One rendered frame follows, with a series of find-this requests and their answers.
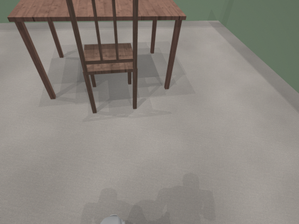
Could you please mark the chair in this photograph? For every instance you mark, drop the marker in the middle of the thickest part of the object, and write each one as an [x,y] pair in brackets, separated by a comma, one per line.
[107,58]

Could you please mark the table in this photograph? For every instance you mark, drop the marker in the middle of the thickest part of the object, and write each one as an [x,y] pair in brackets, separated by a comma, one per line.
[57,10]

